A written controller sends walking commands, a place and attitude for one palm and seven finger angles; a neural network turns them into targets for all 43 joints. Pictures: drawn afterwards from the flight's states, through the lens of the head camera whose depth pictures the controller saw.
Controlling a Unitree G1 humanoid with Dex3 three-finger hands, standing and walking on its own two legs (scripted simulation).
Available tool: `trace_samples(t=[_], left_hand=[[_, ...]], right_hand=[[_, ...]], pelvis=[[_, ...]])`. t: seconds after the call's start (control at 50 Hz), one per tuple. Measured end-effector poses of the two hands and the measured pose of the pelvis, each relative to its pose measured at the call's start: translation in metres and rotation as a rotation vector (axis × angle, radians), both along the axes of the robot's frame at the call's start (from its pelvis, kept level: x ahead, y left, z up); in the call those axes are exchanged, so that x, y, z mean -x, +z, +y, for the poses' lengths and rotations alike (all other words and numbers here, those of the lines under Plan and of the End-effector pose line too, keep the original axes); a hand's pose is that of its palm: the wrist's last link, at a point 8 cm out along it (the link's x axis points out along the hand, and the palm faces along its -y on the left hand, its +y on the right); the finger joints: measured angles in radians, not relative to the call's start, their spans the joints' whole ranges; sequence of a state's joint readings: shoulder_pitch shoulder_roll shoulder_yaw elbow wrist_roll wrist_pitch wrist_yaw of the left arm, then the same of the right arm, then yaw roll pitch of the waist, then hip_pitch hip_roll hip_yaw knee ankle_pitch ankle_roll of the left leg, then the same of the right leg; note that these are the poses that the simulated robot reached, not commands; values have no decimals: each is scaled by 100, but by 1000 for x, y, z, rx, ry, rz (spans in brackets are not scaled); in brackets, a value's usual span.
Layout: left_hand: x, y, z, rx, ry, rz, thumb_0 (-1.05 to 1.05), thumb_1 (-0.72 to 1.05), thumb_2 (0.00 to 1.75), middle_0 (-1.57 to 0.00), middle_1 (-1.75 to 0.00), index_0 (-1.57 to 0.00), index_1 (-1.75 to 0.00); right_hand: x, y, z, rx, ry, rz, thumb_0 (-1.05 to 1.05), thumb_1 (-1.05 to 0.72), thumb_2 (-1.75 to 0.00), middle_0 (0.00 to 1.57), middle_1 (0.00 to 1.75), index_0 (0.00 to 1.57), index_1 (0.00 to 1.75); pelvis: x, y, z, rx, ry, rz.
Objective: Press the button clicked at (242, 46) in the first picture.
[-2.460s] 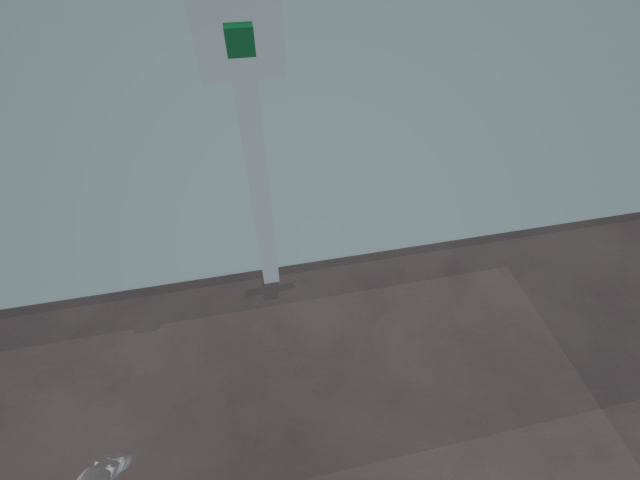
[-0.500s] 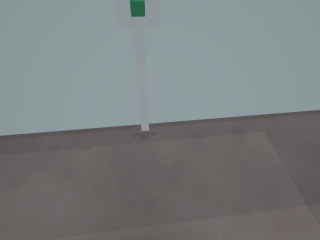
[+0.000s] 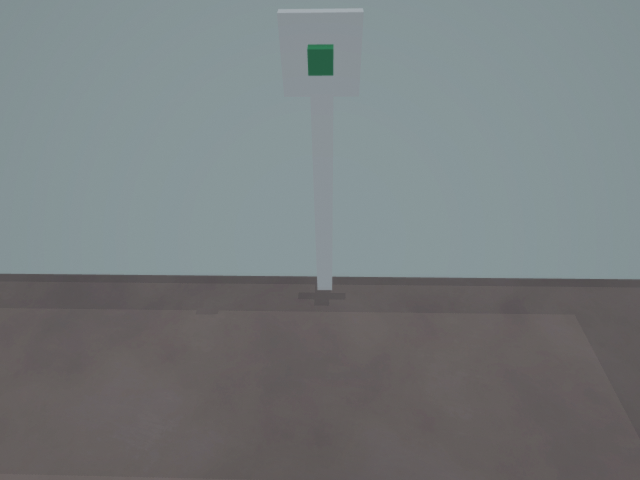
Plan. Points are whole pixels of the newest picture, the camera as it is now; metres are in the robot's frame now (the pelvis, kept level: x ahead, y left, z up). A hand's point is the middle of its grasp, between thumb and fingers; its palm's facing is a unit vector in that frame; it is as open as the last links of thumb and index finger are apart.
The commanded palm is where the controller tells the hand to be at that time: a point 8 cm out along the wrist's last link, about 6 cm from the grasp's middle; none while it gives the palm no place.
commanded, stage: take the last steps up to it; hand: left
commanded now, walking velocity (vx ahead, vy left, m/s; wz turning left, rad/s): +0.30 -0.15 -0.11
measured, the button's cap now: (320, 59) +0.95 +0.06 +0.15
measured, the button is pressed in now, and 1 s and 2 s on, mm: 0 0 0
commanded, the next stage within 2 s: come to a stop and stand still in 1.14 s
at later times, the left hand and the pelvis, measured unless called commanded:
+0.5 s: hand out of the picture +0.14 +0.20 -0.18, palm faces -0.03 -0.99 -0.15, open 7.4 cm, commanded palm none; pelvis +0.12 +0.01 +0.00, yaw -5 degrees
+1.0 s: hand (289, 378) +0.34 +0.09 -0.18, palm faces -0.01 -0.98 -0.19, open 7.2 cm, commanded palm none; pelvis +0.30 -0.09 -0.01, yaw -2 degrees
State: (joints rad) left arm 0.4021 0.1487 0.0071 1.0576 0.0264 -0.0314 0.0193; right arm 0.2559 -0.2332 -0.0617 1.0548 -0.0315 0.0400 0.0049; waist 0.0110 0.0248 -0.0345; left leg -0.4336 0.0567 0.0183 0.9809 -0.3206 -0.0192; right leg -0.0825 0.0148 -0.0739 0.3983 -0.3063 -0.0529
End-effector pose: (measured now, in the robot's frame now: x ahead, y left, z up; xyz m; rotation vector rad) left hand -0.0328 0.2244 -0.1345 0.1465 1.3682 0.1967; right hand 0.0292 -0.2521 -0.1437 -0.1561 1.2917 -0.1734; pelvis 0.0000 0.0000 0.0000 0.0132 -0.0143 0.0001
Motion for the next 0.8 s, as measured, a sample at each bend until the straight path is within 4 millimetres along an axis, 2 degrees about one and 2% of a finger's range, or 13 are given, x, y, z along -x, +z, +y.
trace_samples(t=[0.08,0.16,0.22,0.26,0.32,0.4,0.46,0.54,0.62,0.68,0.72,0.76,0.8], left_hand=[[29,-8,-13,61,41,99,0,91,90,-20,-30,-20,-30],[51,-16,-18,121,80,211,0,91,90,-20,-30,-20,-30],[55,-27,-14,159,87,290,0,91,90,-20,-30,-20,-30],[45,-28,-7,170,53,322,0,91,90,-20,-30,-20,-30],[6,-27,9,157,1,296,1,91,90,-20,-30,-20,-30],[-70,-26,27,113,-33,152,1,91,90,-20,-30,-20,-30],[-130,-23,32,84,-60,51,0,91,90,-20,-30,-19,-30],[-206,-17,22,58,-114,-40,0,91,90,-20,-30,-19,-30],[-282,-12,-6,40,-188,-103,0,92,90,-19,-30,-19,-30],[-336,-13,-35,25,-231,-157,0,91,90,-19,-30,-19,-30],[-364,-18,-52,9,-239,-210,0,91,90,-20,-30,-19,-30],[-378,-18,-68,7,-226,-234,0,91,90,-20,-30,-19,-30],[-380,-15,-80,15,-204,-223,0,91,90,-20,-30,-19,-30]], right_hand=[[-21,6,6,18,19,0,0,-91,-90,20,29,20,30],[-53,10,24,34,46,-22,0,-91,-90,19,29,20,30],[-76,8,41,49,46,-75,0,-91,-90,20,29,20,30],[-81,10,51,48,17,-103,0,-91,-90,20,29,20,30],[-73,18,51,72,-59,-104,-1,-94,-90,20,30,21,30],[-49,24,47,81,-94,-2,-1,-95,-90,20,30,21,30],[-28,22,46,63,-130,89,-1,-94,-90,20,30,20,30],[-7,18,47,17,-187,202,-1,-92,-90,20,30,20,30],[3,11,44,-43,-244,306,0,-92,-90,20,30,20,30],[-1,1,32,-89,-275,379,0,-91,-90,20,30,20,30],[-11,-11,18,-115,-277,419,0,-91,-90,20,30,20,30],[-35,-18,0,-117,-259,420,0,-91,-90,20,30,20,30],[-73,-19,-21,-97,-237,363,0,-91,-90,20,30,20,30]], pelvis=[[-11,-1,4,17,3,9],[-28,-5,15,35,-3,19],[-42,-14,25,40,-21,15],[-51,-14,29,34,-51,2],[-67,-6,31,41,-67,-9],[-87,2,28,49,-69,-10],[-104,3,20,44,-76,-6],[-130,2,5,34,-88,0],[-159,-4,-18,23,-93,11],[-186,-15,-41,17,-91,21],[-205,-27,-59,10,-87,24],[-217,-28,-69,18,-82,13],[-231,-23,-77,20,-76,4]])
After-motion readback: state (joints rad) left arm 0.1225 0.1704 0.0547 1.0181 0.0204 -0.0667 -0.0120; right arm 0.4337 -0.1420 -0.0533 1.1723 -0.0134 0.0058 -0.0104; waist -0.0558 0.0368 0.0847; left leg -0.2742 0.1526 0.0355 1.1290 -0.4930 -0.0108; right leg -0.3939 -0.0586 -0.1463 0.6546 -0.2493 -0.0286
